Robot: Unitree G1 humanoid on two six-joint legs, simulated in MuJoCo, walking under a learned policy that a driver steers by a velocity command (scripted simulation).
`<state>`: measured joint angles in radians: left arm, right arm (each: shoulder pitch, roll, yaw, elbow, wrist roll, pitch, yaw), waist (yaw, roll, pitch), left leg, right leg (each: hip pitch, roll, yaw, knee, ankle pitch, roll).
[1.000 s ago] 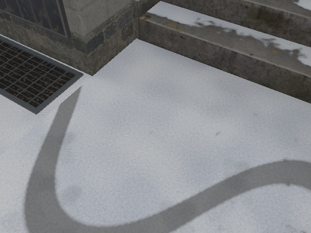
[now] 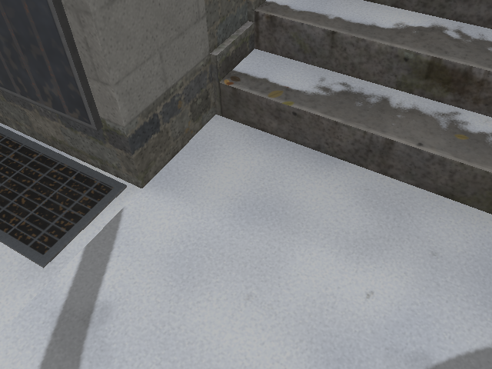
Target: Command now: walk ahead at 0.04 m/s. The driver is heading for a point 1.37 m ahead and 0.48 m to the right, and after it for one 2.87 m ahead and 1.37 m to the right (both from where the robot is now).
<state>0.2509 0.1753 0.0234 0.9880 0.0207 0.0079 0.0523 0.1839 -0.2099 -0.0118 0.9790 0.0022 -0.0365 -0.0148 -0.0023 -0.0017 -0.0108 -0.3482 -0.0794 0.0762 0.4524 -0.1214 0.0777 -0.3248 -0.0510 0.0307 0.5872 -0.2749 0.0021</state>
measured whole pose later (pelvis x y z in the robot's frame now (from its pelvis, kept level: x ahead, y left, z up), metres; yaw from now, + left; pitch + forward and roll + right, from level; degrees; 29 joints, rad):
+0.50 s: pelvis +0.13 +0.04 +0.00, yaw -3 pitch +3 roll +0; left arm 0.46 0.20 0.09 1.05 0.03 -0.07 -0.01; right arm 0.12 -0.26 -0.05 0.90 -0.03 -0.09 0.04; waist 0.05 -0.03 -0.04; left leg -0.34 0.04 0.07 0.51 -0.29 0.02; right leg -0.14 -0.06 0.07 0.49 -0.40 -0.04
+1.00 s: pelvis +0.45 -0.01 -0.04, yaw -26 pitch +0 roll +0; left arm 0.08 0.27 0.07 0.77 0.02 -0.02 -0.05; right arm 0.48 -0.21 -0.05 0.99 -0.03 -0.07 -0.02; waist 0.00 -0.02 0.05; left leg -0.03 0.09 0.16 1.19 -0.35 -0.02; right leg -0.50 0.13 -0.17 0.75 -0.29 -0.25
